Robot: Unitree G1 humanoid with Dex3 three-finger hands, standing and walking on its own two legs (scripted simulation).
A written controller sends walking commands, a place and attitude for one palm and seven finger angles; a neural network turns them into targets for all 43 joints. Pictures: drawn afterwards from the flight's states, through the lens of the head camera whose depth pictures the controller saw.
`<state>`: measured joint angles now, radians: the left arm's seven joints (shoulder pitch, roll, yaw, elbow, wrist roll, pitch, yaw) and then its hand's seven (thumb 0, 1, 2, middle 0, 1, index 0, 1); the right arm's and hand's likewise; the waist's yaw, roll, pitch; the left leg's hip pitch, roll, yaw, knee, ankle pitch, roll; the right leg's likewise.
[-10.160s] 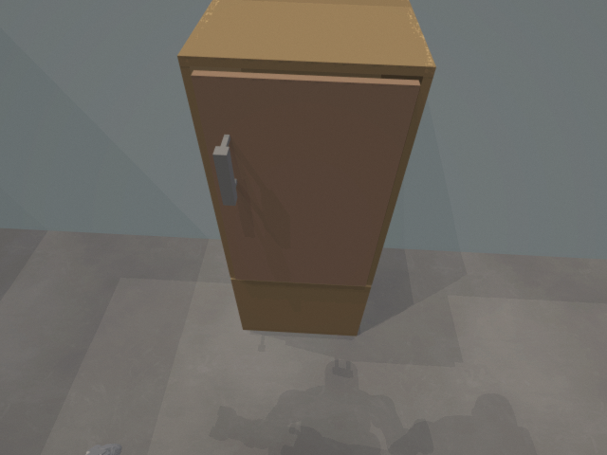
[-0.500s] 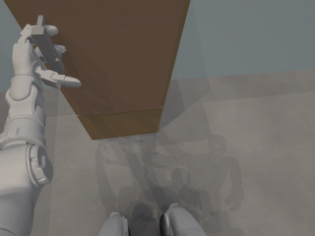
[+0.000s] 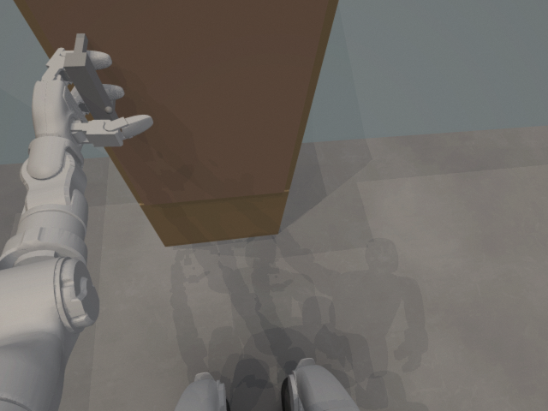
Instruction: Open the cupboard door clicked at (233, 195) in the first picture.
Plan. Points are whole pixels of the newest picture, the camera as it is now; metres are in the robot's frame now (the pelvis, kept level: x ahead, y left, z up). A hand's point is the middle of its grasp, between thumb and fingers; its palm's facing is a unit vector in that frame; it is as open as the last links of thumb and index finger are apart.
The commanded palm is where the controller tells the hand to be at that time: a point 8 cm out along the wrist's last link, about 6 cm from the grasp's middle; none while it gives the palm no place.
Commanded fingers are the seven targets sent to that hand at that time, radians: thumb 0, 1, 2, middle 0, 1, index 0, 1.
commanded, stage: close the thumb around the handle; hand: left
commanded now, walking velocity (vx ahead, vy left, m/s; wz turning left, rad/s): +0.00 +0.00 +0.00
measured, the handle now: (96, 85) +0.57 +0.21 +0.08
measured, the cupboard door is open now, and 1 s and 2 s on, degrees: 0 16 47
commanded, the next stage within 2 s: pull the door open along its arc in 0.38 s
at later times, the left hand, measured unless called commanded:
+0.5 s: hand (110, 112) +0.52 +0.18 +0.08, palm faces +0.06 -1.00 -0.01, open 5.9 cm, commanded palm +0.49 +0.22 +0.08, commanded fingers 0.00 0.90 0.90 -0.40 -1.35 -0.40 -1.35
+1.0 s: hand (128, 167) +0.42 +0.15 +0.08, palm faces +0.08 -1.00 +0.03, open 6.3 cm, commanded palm +0.36 +0.19 +0.08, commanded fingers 0.00 0.90 0.90 -0.40 -1.35 -0.40 -1.35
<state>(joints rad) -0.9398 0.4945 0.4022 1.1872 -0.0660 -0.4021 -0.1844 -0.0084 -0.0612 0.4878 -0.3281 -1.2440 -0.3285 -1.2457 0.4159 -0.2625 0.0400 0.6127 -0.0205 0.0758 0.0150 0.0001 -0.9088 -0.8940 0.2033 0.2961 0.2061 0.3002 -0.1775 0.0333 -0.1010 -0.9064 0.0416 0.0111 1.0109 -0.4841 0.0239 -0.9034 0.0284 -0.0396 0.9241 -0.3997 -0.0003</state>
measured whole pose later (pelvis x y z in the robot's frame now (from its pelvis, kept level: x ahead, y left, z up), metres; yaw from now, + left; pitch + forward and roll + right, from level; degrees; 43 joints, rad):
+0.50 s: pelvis +0.00 +0.00 +0.00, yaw +1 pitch +22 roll -3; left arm -0.96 0.50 0.40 1.22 -0.06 -0.40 -0.19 0.01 0.69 0.81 -0.37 -1.34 -0.36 -1.35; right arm 0.40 -0.27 0.04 0.62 -0.02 0.07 0.01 0.00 -0.91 -0.89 0.20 0.30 0.21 0.30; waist -0.18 0.03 -0.10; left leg -0.92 0.04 0.00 1.02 -0.48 0.02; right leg -0.91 0.03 -0.05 0.94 -0.40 -0.01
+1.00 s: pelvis +0.02 +0.00 +0.02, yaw -1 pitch +17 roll -2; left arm -0.38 0.21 0.23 0.58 -0.17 -0.33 -0.05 0.01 0.68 0.72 -0.34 -1.34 -0.33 -1.32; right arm 0.37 -0.24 0.00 0.55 0.02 0.06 0.04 0.00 -0.91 -0.89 0.20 0.30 0.20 0.30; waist -0.08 0.04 -0.14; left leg -0.71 0.04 0.05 0.89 -0.47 0.02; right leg -0.73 0.03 0.00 0.83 -0.39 0.00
